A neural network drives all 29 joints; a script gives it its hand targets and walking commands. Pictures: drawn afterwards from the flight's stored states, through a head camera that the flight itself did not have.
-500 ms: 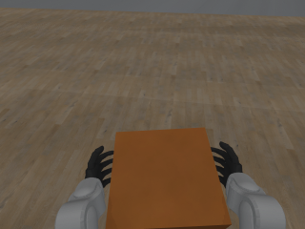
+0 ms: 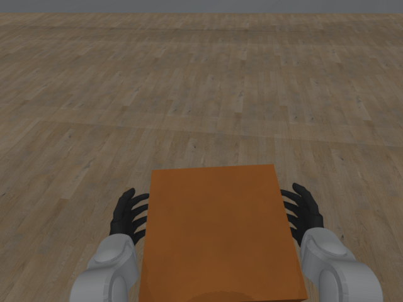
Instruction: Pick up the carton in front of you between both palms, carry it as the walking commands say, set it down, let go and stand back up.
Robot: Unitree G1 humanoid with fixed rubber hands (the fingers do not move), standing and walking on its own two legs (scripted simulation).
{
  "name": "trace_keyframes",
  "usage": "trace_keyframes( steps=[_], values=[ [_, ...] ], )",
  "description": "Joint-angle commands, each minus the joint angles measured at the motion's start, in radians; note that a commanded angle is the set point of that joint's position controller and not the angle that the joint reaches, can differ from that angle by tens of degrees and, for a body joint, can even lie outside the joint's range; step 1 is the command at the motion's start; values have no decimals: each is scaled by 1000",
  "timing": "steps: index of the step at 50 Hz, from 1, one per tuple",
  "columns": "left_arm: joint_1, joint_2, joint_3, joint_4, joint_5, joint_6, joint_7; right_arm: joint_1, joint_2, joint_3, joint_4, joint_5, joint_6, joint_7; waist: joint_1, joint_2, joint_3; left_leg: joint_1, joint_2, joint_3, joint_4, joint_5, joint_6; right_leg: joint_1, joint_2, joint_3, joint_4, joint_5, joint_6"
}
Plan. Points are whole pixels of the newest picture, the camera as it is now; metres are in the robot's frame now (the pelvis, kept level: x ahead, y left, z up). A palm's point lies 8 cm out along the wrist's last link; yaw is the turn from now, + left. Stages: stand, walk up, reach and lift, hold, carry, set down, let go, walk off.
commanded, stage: carry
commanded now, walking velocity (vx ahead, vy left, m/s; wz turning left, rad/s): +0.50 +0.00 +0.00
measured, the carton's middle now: (215, 247) +0.23 +0.00 +0.02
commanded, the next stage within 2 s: none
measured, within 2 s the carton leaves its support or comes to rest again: neither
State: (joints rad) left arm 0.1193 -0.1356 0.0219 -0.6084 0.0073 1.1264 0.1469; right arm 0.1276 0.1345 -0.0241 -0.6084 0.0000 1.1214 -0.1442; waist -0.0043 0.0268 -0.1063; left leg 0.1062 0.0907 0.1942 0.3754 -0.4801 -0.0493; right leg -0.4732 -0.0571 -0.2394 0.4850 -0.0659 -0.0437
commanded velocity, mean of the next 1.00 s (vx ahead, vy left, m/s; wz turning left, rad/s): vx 0.50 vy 0.00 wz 0.00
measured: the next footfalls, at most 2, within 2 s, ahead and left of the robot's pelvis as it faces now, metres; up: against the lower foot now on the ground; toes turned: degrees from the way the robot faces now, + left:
left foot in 0.50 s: +0.51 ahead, +0.11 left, +0.00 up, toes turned +10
right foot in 1.02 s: +0.85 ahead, -0.11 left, +0.00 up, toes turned -12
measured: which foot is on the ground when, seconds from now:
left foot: down 0.00-0.02, up 0.04-0.48, down 0.50-1.00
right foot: down 0.00-0.52, up 0.54-1.00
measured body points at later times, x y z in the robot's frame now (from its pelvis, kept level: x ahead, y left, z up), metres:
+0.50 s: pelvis +0.33 +0.02 +0.00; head +0.32 +0.02 +0.45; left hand +0.57 +0.16 +0.08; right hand +0.56 -0.14 +0.09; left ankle +0.47 +0.11 -0.72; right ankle +0.13 -0.09 -0.72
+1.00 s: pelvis +0.66 +0.00 +0.01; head +0.65 +0.00 +0.46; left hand +0.90 +0.15 +0.10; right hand +0.89 -0.15 +0.10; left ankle +0.47 +0.11 -0.72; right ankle +0.80 -0.11 -0.71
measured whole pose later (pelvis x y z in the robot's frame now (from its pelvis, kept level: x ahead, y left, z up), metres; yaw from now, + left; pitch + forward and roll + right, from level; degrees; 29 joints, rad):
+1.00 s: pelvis +0.66 +0.00 +0.01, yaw +0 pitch +3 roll +0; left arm 0.12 -0.14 0.02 -0.64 0.01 1.14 0.15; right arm 0.13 0.14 -0.02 -0.62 0.00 1.13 -0.14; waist -0.01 0.00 -0.10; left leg 0.15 0.05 0.19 0.22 -0.40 -0.04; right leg -0.51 -0.08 -0.22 0.48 -0.05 -0.02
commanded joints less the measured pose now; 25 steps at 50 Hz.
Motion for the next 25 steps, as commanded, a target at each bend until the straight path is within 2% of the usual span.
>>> trace_keyframes(
  steps=[1, 2, 3, 4, 5, 6, 7, 9, 11, 13, 16, 21, 23, 24, 25],
  values=[
    [-259, -523, -495, -67, -157, 7, 1, -295, 507, 538, -140, 168, 16, -3, 38, -306, -261, -567, -55, 12, 712, 403, 9, 710, -326, 608, -200, -318, -142],
    [-248, -557, -503, -62, -171, 9, -6, -313, 521, 551, -148, 181, 19, 0, 28, -339, -219, -715, -96, -102, 867, 31, 22, 703, -378, 750, -308, -115, -180],
    [-274, -588, -511, -83, -182, 9, -17, -316, 575, 565, -121, 183, 18, 6, 26, -260, -219, -740, -28, -177, 942, 37, 59, 676, -363, 618, -261, 30, -164],
    [-296, -634, -526, -82, -189, 4, -29, -332, 625, 566, -112, 178, 12, 15, 23, -164, -224, -736, 9, -191, 926, 83, 76, 624, -336, 517, -234, 124, -137],
    [-324, -667, -539, -90, -195, -3, -40, -343, 668, 569, -98, 175, 6, 23, 20, -85, -200, -712, 42, -200, 850, 138, 82, 547, -308, 432, -244, 146, -103],
    [-343, -690, -552, -90, -200, -10, -51, -349, 698, 570, -86, 169, -1, 30, 16, -89, -191, -674, 59, -196, 772, 188, 80, 494, -280, 361, -271, 91, -66],
    [-349, -701, -562, -93, -206, -15, -60, -345, 716, 571, -76, 160, -7, 33, 15, -114, -196, -652, 46, -169, 731, 224, 76, 472, -261, 316, -292, 55, -54],
    [-343, -696, -568, -94, -212, -20, -73, -330, 728, 571, -64, 144, -16, 33, 13, -145, -176, -668, 38, -138, 641, 268, 61, 459, -242, 260, -332, -22, -60],
    [-336, -674, -565, -97, -215, -18, -76, -329, 717, 570, -69, 136, -16, 27, 11, -164, -134, -714, 40, -108, 533, 318, 41, 466, -234, 222, -369, -38, -75],
    [-320, -642, -551, -89, -207, -11, -70, -326, 690, 565, -69, 136, -7, 18, 13, -159, -94, -744, 40, -83, 420, 370, 28, 487, -218, 187, -382, -17, -79],
    [-281, -584, -516, -62, -175, 6, -49, -311, 636, 551, -60, 132, 14, 6, 15, -155, -41, -746, 22, -43, 277, 429, 25, 512, -203, 138, -373, 81, -74],
    [-275, -561, -490, -29, -141, 20, -22, -327, 592, 539, -52, 143, 32, 6, 20, -189, 43, -687, -9, 11, 127, 462, 56, 549, -200, 85, -341, 222, -52],
    [-293, -580, -504, -37, -143, 16, -22, -328, 601, 536, -49, 151, 27, 12, 13, -196, -4, -540, -40, 48, 114, 424, 76, 553, -196, 48, -222, 401, -30],
    [-307, -591, -518, -48, -148, 13, -23, -321, 611, 532, -42, 152, 22, 15, -5, -173, -59, -380, -82, 92, 77, 393, 81, 516, -166, -2, -75, 474, -7],
    [-316, -596, -530, -58, -150, 11, -24, -300, 617, 523, -28, 150, 16, 19, -25, -106, -132, -169, -84, 70, 65, 332, 82, 413, -121, -20, 136, 418, 13]
  ],
)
